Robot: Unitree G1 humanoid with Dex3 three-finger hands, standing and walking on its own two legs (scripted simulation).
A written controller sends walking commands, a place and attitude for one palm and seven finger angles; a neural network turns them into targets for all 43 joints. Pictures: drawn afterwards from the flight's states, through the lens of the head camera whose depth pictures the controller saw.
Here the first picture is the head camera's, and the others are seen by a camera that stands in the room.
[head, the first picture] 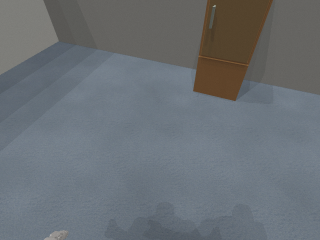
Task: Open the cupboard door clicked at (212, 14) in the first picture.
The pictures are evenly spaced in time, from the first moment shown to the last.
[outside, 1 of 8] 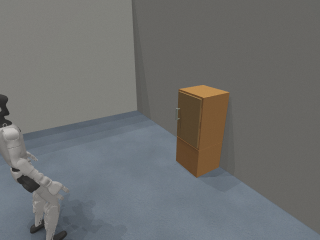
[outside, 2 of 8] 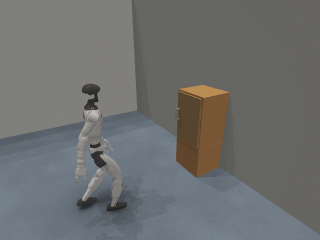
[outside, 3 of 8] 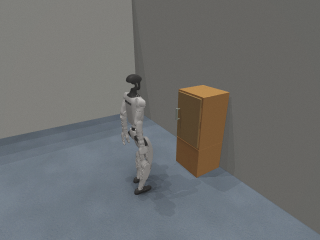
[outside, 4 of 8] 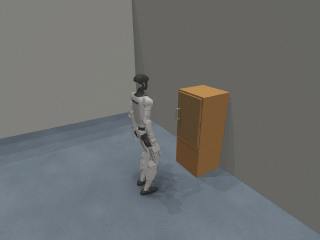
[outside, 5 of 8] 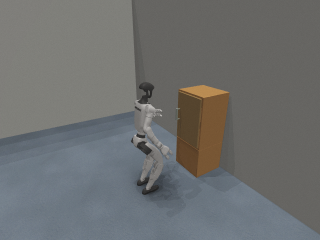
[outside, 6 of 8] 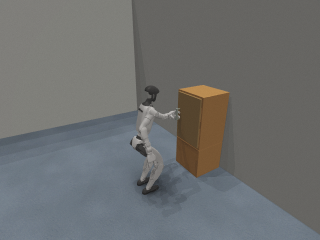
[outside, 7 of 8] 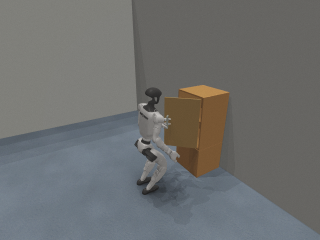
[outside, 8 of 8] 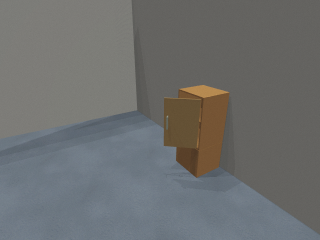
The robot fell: yes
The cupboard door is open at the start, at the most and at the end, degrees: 0 49 49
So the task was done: no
